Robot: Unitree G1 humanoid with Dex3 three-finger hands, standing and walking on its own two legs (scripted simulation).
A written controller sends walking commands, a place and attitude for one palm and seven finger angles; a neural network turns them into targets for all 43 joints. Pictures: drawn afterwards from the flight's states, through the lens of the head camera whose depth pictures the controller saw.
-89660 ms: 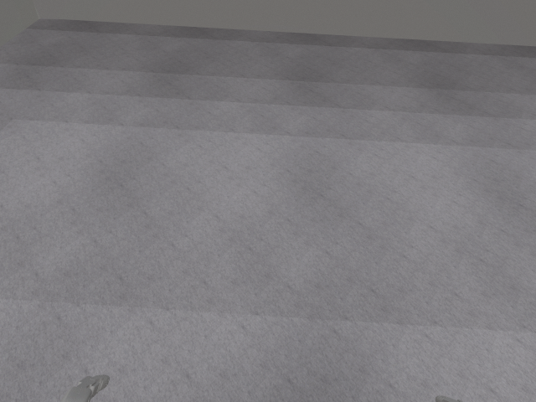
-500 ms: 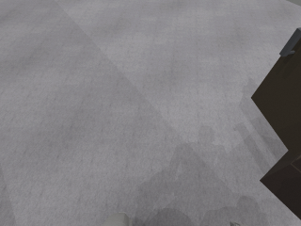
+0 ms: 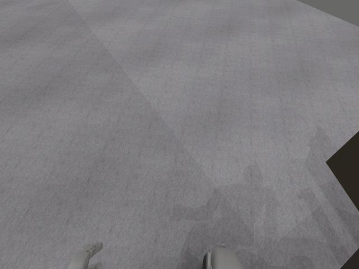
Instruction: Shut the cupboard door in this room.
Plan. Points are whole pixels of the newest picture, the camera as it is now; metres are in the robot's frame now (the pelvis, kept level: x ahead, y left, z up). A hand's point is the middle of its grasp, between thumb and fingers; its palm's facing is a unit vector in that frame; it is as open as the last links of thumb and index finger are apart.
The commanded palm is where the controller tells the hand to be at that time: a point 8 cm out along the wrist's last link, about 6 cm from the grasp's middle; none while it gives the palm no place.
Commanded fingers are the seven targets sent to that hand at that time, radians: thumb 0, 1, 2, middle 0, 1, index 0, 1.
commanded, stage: walk to a spot facing it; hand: left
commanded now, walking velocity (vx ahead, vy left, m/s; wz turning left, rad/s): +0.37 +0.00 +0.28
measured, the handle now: out of the picture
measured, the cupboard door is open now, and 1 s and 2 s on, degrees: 67 67 67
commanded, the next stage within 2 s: turn to face it in 0.36 s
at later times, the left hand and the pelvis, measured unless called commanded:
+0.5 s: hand (109, 260) +0.17 +0.19 -0.18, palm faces +0.28 -0.94 -0.19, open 7.3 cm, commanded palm none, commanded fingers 0.00 0.90 0.90 -0.20 -0.30 -0.20 -0.30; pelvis +0.21 +0.00 +0.00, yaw +15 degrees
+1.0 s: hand (104, 190) +0.36 +0.24 -0.17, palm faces +0.07 -0.97 -0.24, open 7.4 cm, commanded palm none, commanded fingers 0.00 0.90 0.90 -0.20 -0.30 -0.20 -0.30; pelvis +0.30 +0.03 -0.01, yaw +1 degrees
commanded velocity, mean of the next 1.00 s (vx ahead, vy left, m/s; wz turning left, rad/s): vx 0.09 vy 0.00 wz -0.11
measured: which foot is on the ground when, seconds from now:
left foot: down 0.00-0.08, up 0.10-0.52, down 0.54-1.00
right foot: up 0.00-0.04, down 0.06-0.54, up 0.56-0.98, down 1.00-1.00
